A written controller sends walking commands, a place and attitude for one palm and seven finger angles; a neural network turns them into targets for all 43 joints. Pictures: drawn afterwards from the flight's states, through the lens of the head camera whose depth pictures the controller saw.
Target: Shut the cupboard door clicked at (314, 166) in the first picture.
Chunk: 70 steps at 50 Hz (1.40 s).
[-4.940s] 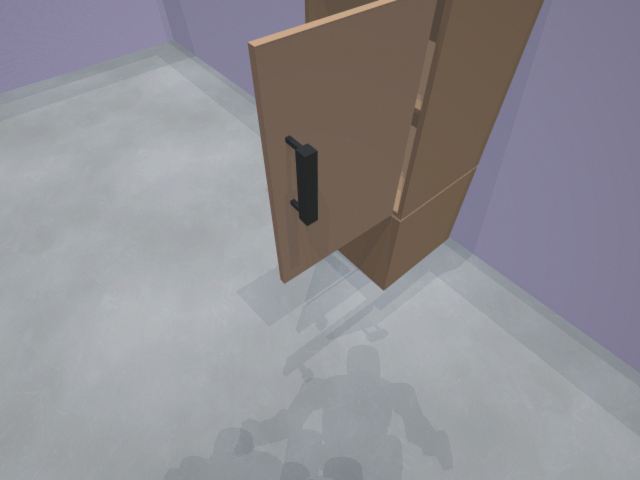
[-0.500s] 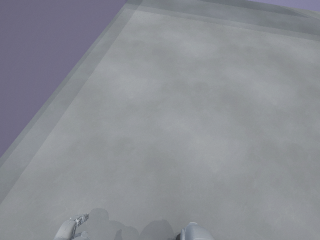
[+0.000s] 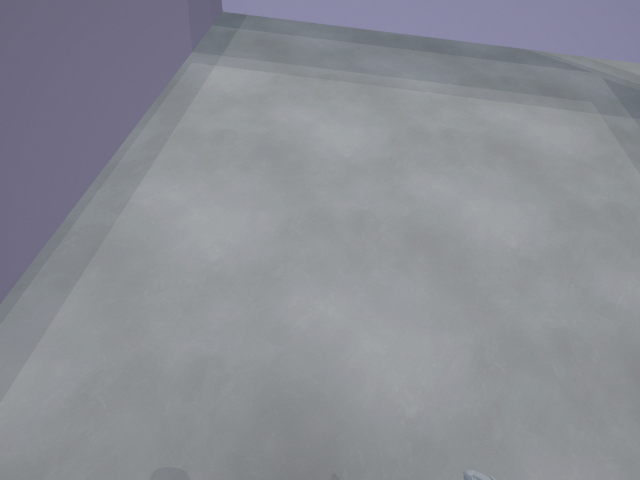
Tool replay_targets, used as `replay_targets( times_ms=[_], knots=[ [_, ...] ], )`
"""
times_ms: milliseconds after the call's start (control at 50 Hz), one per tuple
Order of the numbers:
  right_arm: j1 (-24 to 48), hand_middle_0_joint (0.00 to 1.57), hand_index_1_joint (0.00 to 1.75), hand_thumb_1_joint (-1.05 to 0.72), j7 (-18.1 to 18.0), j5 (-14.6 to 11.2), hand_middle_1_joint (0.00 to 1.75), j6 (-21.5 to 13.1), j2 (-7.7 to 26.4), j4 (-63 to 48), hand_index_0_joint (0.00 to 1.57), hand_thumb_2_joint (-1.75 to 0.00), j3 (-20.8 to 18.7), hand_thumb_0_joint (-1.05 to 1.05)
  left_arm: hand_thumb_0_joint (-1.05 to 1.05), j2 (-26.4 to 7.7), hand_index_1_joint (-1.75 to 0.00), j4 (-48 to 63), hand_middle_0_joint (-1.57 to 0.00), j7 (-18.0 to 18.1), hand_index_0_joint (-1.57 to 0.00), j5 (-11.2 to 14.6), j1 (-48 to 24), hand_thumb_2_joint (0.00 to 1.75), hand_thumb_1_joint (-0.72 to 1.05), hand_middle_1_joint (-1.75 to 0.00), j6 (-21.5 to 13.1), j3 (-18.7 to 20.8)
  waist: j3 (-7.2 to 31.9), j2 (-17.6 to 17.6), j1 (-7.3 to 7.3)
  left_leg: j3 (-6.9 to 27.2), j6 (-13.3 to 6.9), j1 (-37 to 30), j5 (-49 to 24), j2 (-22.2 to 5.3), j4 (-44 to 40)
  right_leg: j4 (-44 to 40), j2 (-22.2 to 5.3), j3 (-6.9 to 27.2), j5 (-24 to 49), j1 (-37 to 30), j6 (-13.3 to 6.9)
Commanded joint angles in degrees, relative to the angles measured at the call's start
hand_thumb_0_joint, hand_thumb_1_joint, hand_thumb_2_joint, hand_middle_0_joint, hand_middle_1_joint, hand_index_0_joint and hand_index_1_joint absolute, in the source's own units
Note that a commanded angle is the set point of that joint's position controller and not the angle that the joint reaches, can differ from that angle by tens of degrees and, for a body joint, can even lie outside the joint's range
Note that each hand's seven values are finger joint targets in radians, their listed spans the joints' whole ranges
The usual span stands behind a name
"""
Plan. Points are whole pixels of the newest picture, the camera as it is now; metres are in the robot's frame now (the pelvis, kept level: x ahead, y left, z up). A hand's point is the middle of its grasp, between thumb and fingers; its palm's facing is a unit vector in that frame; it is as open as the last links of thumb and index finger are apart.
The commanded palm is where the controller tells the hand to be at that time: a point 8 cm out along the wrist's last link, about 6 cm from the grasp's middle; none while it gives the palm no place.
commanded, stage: walk around to get in front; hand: left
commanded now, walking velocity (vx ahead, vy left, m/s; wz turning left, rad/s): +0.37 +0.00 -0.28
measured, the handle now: out of the picture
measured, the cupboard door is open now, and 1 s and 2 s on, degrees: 88 88 88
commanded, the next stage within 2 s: walk to a spot facing it in 0.26 s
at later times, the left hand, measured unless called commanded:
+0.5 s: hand (243, 400) +0.26 +0.13 -0.17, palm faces -0.01 -0.98 -0.18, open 7.2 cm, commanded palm none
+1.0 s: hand (260, 335) +0.36 +0.12 -0.14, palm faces +0.27 -0.92 -0.27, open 7.3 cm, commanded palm none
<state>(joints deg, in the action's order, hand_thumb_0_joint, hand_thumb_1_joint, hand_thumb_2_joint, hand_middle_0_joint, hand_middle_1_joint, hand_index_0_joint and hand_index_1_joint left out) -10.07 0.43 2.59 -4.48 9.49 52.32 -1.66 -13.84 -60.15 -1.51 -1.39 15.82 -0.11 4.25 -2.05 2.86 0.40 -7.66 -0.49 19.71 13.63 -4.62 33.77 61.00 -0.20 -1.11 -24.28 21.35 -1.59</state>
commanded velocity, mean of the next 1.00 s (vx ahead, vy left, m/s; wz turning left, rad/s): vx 0.11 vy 0.00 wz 0.34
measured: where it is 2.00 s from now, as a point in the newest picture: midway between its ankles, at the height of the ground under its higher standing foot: (357, 423)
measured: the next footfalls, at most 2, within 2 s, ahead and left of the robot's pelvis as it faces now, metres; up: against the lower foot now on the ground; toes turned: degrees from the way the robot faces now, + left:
right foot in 0.26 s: +0.21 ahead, -0.17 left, +0.00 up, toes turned -10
left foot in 0.56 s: +0.36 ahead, +0.06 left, +0.00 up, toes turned +8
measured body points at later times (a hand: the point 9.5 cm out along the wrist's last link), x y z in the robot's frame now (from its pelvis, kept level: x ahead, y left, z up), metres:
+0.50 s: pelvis +0.21 -0.05 +0.01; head +0.24 -0.04 +0.46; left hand +0.26 +0.18 -0.15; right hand +0.22 -0.29 -0.13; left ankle +0.28 +0.07 -0.70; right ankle +0.17 -0.16 -0.73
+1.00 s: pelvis +0.32 -0.10 +0.01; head +0.36 -0.10 +0.46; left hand +0.35 +0.17 -0.12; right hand +0.45 -0.34 -0.14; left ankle +0.28 +0.03 -0.66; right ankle +0.33 -0.21 -0.73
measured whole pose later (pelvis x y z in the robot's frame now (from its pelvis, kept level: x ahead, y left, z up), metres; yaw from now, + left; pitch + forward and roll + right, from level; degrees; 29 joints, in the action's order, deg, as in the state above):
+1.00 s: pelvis +0.32 -0.10 +0.01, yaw +16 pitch +1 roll +1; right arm -10.1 1.3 1.3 4.3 14.3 54.6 -5.5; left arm -11.4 -52.0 1.4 -1.3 8.9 0.1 2.6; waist -3.7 -0.3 -1.5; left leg -1.1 3.0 29.9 25.6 -0.6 60.2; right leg 31.6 -5.2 -7.3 -18.6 13.8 0.1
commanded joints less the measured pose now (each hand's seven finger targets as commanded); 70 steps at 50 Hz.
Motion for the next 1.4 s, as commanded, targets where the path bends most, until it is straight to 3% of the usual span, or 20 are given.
replay_targets(
  times_ms=[0, 180, 200, 240, 260, 360, 480, 520, 560, 800, 820, 860, 880, 960, 1100, 1140, 1160, 1180, 1200, 1380],
  knots=[
    [-10.1, 0.2, 0.3, -0.9, -1.5, -0.4, 0.3, 0.0, 9.8, 1.9, 0.2, -0.9, -2.5, 0.0, 0.0, -1.0, -0.3, 7.6, -0.2, -1.3, -0.2, -0.5, -6.5, 0.9, 0.9, -0.3, -1.6, 0.5, -1.0, -10.9, -2.2, 15.2, -5.7, -11.4, 4.5, -17.0, -24.1, 3.7, -6.5, 1.9, 6.0, 16.8, 1.2],
    [-9.5, 0.2, 0.3, -0.9, -0.4, -0.4, 0.3, 1.8, 11.0, 4.7, 0.2, -0.9, -2.8, 0.0, 0.0, -1.2, -0.3, 5.4, -0.2, -1.5, -0.2, -0.4, -3.9, 0.9, 0.9, -0.3, -1.6, 0.4, -0.4, -8.3, 0.67, 0.1, -2.4, -4.5, 7.5, -11.0, -15.3, -28.9, -1.3, -8.0, 11.8, -9.8, 1.5],
    [-9.0, 0.2, 0.3, -0.9, -0.3, -0.7, 0.3, 1.8, 10.1, 4.7, 0.2, -0.9, -2.5, 0.0, 0.0, -3.4, -0.3, 3.7, -0.2, -1.2, -0.2, -0.5, 1.3, 0.9, 0.9, -0.3, -1.9, 1.0, 1.2, -4.9, 3.16, -2.6, -0.7, -1.0, 5.6, -7.9, -6.8, -32.0, -1.9, -5.5, 9.7, -17.6, 0.1],
    [-4.6, 0.2, 0.3, -0.9, 0.5, -1.9, 0.3, 1.6, 5.5, 0.9, 0.2, -0.9, -1.4, 0.0, 0.0, -13.7, -0.3, 0.0, -0.2, 0.4, -0.2, 0.1, 14.7, 0.9, 0.9, -0.3, -2.8, 3.3, 5.2, 17.0, 9.02, -4.7, 2.3, 19.5, 23.6, 1.4, 24.4, -49.0, -24.2, 29.8, -2.3, -32.2, -11.4],
    [-2.5, 0.2, 0.3, -0.9, 0.3, -1.6, 0.3, 1.7, 7.1, 0.9, 0.2, -0.9, -2.0, 0.0, 0.0, -13.0, -0.3, 0.3, -0.2, 1.1, -0.2, 0.4, 12.2, 0.9, 0.9, -0.3, -2.6, 2.9, 2.8, 11.4, 7.77, 2.4, 1.8, 22.1, 21.3, -1.8, 31.3, -50.6, -25.5, 30.7, -6.3, -28.0, -14.0],
    [-5.2, 0.2, 0.3, -0.9, 0.1, -1.1, 0.3, 2.6, 3.2, 5.1, 0.2, -0.9, -1.5, 0.0, 0.0, -3.6, -0.3, 2.2, -0.2, 2.1, -0.2, -0.2, 0.4, 0.9, 0.9, -0.3, -3.8, 0.4, 0.2, 4.5, -0.51, 4.2, 3.1, 10.3, 9.0, -4.3, 18.9, -48.1, -18.0, 6.3, 23.9, -12.2, -8.8],
    [-10.3, 0.2, 0.3, -0.9, 0.4, -1.2, 0.3, 2.5, 2.6, 7.4, 0.2, -0.9, -0.9, 0.0, 0.0, -4.1, -0.3, 0.5, -0.2, 2.3, -0.2, 0.7, -1.7, 0.9, 0.9, -0.3, -3.4, 0.1, 1.4, 2.5, -2.85, -0.3, 2.2, -4.2, -8.9, 1.0, -3.7, -38.0, -13.4, -6.3, 30.3, -12.7, -2.5],
    [-17.2, 0.2, 0.3, -0.9, -0.3, -0.6, 0.3, 2.1, 10.7, 8.0, 0.2, -0.9, -2.7, 0.0, 0.0, -1.7, -0.3, 2.1, -0.2, 2.5, -0.2, 1.1, 0.1, 0.9, 0.9, -0.3, -2.3, -0.2, 7.9, -13.9, -4.94, 15.7, -4.0, -17.9, -30.6, -9.9, -6.9, -18.3, -6.7, -10.1, 13.7, -2.6, 2.7],
    [-17.5, 0.2, 0.3, -0.9, -1.8, -0.7, 0.3, 3.2, 14.3, 6.8, 0.2, -0.9, -3.2, 0.0, 0.0, -1.3, -0.3, 5.0, -0.2, 2.8, -0.2, 1.0, -3.3, 0.9, 0.9, -0.3, -1.2, -0.8, 7.0, -15.6, -5.19, 31.1, -12.8, -16.8, -34.4, -20.2, -12.7, 3.0, -2.0, -2.3, -14.0, 7.2, 3.9],
    [-0.1, 0.2, 0.3, -0.9, -1.3, -0.9, 0.3, 6.0, 13.7, -1.2, 0.2, -0.9, -4.9, 0.0, 0.0, -1.6, -0.3, 8.0, -0.2, 2.4, -0.2, 0.7, -2.4, 0.9, 0.9, -0.3, 1.0, 0.7, 5.3, -11.0, 0.6, 22.7, -5.9, 2.9, -3.6, -6.7, -12.4, -27.2, -0.3, -2.8, 5.5, -10.3, 4.8],
    [1.4, 0.2, 0.3, -0.9, -1.0, -1.3, 0.3, 6.2, 12.8, -2.2, 0.2, -0.9, -4.9, 0.0, 0.0, -3.5, -0.3, 7.9, -0.2, 2.7, -0.2, 0.6, -0.1, 0.9, 0.9, -0.3, 0.6, 1.2, 4.8, -6.9, 1.98, 20.7, -3.4, 8.1, 1.4, -3.5, -8.9, -35.7, -2.3, -1.2, 8.3, -16.6, 4.4],
    [3.9, 0.2, 0.3, -0.9, 0.0, -1.5, 0.3, 6.4, 8.0, -5.3, 0.2, -0.9, -4.6, 0.0, 0.0, -12.4, -0.3, 9.6, -0.2, 3.2, -0.2, -0.6, 0.6, 0.9, 0.9, -0.3, 0.2, 2.6, 2.2, 16.4, 3.88, 5.9, 3.1, 17.6, 19.9, 7.0, 17.5, -51.2, -27.5, 22.5, 2.1, -15.2, -5.7],
    [3.0, 0.2, 0.3, -0.9, 0.4, -1.2, 0.3, 6.6, 9.6, -5.2, 0.2, -0.9, -4.8, 0.0, 0.0, -11.7, -0.3, 11.1, -0.2, 3.3, -0.2, -0.4, -2.1, 0.9, 0.9, -0.3, -0.1, 2.0, 2.0, 10.5, 2.27, 8.0, 2.5, 15.4, 18.7, 4.3, 28.0, -49.4, -28.1, 19.7, 3.7, -9.6, -8.2],
    [3.0, 0.2, 0.3, -0.9, 1.0, -1.4, 0.3, 7.3, 6.9, -3.6, 0.2, -0.9, -3.8, 0.0, 0.0, -6.1, -0.3, 11.7, -0.2, 3.4, -0.2, -0.2, -5.8, 0.9, 0.9, -0.3, -0.9, 0.4, 0.6, 9.3, -0.78, 5.6, 4.6, 14.8, 12.6, 1.4, 28.5, -40.8, -18.9, 0.6, 38.6, -14.2, -4.5],
    [5.5, 0.2, 0.3, -0.9, 1.3, -1.8, 0.3, 6.4, 7.2, -5.1, 0.2, -0.9, -2.3, 0.0, 0.0, -11.1, -0.3, 9.8, -0.2, 3.1, -0.2, 0.0, -0.1, 0.9, 0.9, -0.3, -1.0, 1.5, 6.2, 9.4, 1.12, -1.7, 3.3, 3.8, 6.8, 5.3, 3.1, -29.8, -19.2, -5.7, 58.3, -23.1, -2.4],
    [0.4, 0.2, 0.3, -0.9, 1.1, -1.5, 0.3, 6.4, 9.9, -4.2, 0.2, -0.9, -3.1, 0.0, 0.0, -11.3, -0.3, 10.4, -0.2, 2.8, -0.2, 0.6, -2.3, 0.9, 0.9, -0.3, -0.8, 1.6, 7.9, 7.2, -2.3, -1.0, 1.8, -8.1, -3.3, 5.1, -5.7, -21.3, -18.3, -8.6, 52.2, -16.0, 0.7],
    [-4.1, 0.2, 0.3, -0.9, 0.9, -1.0, 0.3, 6.0, 14.7, -3.5, 0.2, -0.9, -4.3, 0.0, 0.0, -9.7, -0.3, 11.8, -0.2, 2.6, -0.2, 1.0, -2.8, 0.9, 0.9, -0.3, -0.5, 1.4, 11.0, -3.4, -4.93, 8.4, -2.3, -20.4, -20.3, -3.5, -7.1, -10.9, -15.4, -10.6, 35.7, -4.0, 3.8],
    [-8.7, 0.2, 0.3, -0.9, 0.5, -1.0, 0.3, 5.8, 21.2, -3.0, 0.2, -0.9, -5.9, 0.0, 0.0, -5.4, -0.3, 14.6, -0.2, 2.3, -0.2, 1.4, -4.8, 0.9, 0.9, -0.3, -0.2, 0.1, 12.5, -21.5, -7.26, 30.7, -13.2, -27.0, -47.0, -20.8, -9.0, 3.8, -6.9, -9.3, -12.6, 11.5, 7.5],
    [-10.4, 0.2, 0.3, -0.9, 0.2, -1.5, 0.3, 6.3, 22.4, -2.0, 0.2, -0.9, -5.8, 0.0, 0.0, -7.0, -0.3, 16.4, -0.2, 3.0, -0.2, 0.6, -7.7, 0.9, 0.9, -0.3, 0.9, 0.1, 11.6, -11.5, -7.25, 30.1, -16.0, -22.8, -38.7, -23.4, -9.0, 8.3, -7.0, -1.2, -15.1, 12.9, 6.5],
    [3.0, 0.2, 0.3, -0.9, -0.6, -0.8, 0.3, 6.4, 17.3, -5.2, 0.2, -0.9, -5.0, 0.0, 0.0, -5.0, -0.3, 13.2, -0.2, 2.0, -0.2, 0.6, -5.6, 0.9, 0.9, -0.3, 2.2, 0.5, 3.4, -12.5, -1.17, 21.7, -7.4, -1.7, -4.4, -7.8, -13.6, -12.7, -2.6, -1.9, -1.8, -0.4, 5.8]
  ],
)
